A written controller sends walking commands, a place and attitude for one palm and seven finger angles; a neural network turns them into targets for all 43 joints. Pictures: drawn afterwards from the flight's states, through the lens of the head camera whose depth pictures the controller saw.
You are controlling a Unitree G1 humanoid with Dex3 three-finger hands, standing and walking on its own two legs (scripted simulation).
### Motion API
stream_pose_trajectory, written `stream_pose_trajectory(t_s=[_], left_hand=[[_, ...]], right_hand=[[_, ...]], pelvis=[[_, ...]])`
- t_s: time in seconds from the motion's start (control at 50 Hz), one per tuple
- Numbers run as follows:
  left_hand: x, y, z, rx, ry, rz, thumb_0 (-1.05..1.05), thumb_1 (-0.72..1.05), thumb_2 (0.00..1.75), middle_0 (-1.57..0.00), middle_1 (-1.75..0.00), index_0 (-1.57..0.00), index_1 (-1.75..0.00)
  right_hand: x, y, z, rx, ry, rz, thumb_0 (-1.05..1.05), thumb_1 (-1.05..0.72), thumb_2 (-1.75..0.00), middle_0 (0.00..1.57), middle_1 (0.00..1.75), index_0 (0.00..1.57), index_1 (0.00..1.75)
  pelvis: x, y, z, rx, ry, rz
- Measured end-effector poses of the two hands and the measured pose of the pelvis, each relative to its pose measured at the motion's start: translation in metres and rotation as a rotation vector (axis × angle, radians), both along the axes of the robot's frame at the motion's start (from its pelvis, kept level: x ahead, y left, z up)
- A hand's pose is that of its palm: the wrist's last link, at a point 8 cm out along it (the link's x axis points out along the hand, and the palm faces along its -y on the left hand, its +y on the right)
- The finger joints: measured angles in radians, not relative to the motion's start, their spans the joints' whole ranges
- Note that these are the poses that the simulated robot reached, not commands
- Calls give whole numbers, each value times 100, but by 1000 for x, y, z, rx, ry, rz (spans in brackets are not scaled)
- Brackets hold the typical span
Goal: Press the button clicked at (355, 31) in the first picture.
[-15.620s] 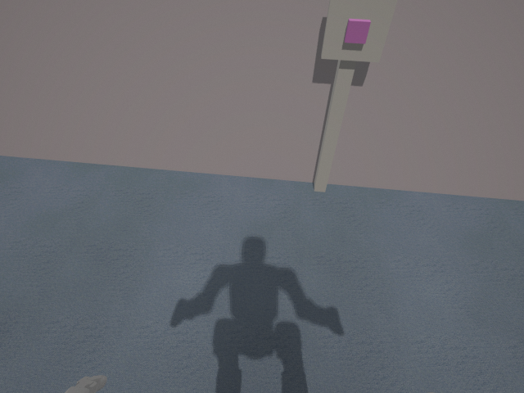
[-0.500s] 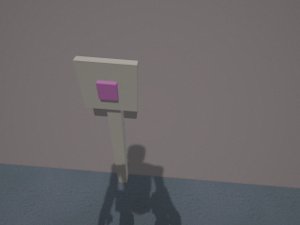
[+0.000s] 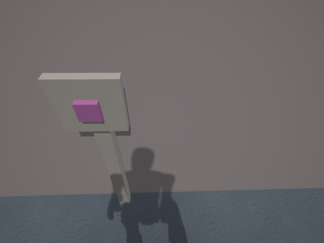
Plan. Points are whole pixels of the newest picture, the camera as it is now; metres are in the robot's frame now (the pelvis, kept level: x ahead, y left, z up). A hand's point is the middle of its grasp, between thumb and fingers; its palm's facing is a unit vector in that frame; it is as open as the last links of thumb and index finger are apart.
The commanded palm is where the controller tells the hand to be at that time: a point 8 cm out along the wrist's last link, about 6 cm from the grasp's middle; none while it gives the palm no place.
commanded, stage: come to a stop and stand still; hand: left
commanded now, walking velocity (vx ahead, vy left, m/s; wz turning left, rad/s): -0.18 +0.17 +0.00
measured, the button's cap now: (88, 110) +0.46 +0.23 +0.07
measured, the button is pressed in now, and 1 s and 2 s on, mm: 0 0 0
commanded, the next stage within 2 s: look again from close up in 0.94 s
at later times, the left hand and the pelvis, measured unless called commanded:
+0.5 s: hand out of the picture -0.05 +0.17 -0.17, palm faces +0.07 -0.98 -0.18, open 7.4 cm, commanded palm none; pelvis -0.03 +0.01 +0.00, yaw +0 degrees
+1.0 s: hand out of the picture -0.03 +0.16 -0.17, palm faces +0.09 -0.98 -0.20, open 7.4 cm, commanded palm none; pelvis -0.04 -0.01 +0.00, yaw +3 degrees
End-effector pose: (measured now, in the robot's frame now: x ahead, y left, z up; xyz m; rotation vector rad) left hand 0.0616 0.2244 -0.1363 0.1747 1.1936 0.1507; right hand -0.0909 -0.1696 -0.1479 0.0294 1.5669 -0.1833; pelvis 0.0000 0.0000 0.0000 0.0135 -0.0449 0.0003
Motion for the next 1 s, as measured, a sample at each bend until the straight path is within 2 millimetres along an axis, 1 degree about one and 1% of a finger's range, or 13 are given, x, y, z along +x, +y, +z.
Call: stream_pose_trajectory(t_s=[0.04,0.1,0.18,0.24,0.3,0.36,0.46,0.56,0.64,0.7,0.76,0.86,1.0], left_hand=[[6,-5,3,1,-12,2,0,95,90,-20,-30,-19,-30],[6,-9,3,0,-24,12,0,95,90,-20,-30,-20,-30],[-6,-4,-3,-5,-19,40,-1,95,90,-20,-30,-20,-30],[-21,6,-8,-9,3,53,-1,94,90,-20,-30,-20,-30],[-39,13,-10,-9,39,61,-1,93,90,-20,-30,-20,-30],[-61,14,-8,-8,70,74,0,93,90,-20,-30,-20,-30],[-101,2,-6,-26,148,81,0,92,90,-20,-30,-19,-30],[-136,-15,-4,-62,239,85,0,91,90,-20,-30,-19,-30],[-150,-24,-8,-77,277,64,0,91,90,-20,-30,-20,-30],[-152,-27,-11,-79,265,73,0,91,90,-20,-30,-20,-30],[-146,-26,-12,-74,230,89,0,91,90,-20,-30,-20,-30],[-128,-21,-9,-52,154,95,0,91,90,-20,-30,-20,-30],[-103,-12,-1,-19,71,78,0,91,90,-20,-30,-20,-30]], right_hand=[[17,-8,-4,-5,-27,7,0,-91,-90,20,30,20,30],[43,-21,-8,-25,-79,30,0,-91,-90,20,30,20,30],[70,-36,-6,-74,-155,67,0,-91,-90,20,30,20,30],[80,-44,1,-114,-206,84,0,-91,-90,20,30,20,30],[83,-47,6,-136,-238,99,0,-91,-90,20,30,19,30],[84,-48,7,-133,-251,117,0,-91,-90,20,30,19,30],[84,-47,4,-117,-256,126,0,-92,-90,20,30,20,30],[69,-44,6,-100,-227,121,1,-93,-90,20,30,20,30],[54,-42,8,-83,-192,148,0,-92,-90,20,30,20,30],[47,-45,8,-90,-180,159,0,-92,-90,20,30,20,30],[46,-50,7,-97,-176,161,0,-91,-90,20,30,20,30],[54,-56,6,-101,-211,162,0,-91,-90,20,30,20,30],[65,-61,8,-102,-265,168,0,-91,-90,20,30,20,30]], pelvis=[[2,-2,0,-11,-2,13],[-2,-2,-2,-14,3,25],[-14,0,-5,-8,2,31],[-23,5,-5,3,-1,21],[-29,8,-4,1,-6,14],[-30,8,-2,3,-8,13],[-31,8,1,-8,-17,5],[-32,6,6,-11,-17,6],[-37,0,4,-5,-1,29],[-39,-4,2,-12,4,45],[-38,-6,1,-21,3,54],[-37,-7,2,-23,-6,56],[-41,-10,4,-16,-16,51]])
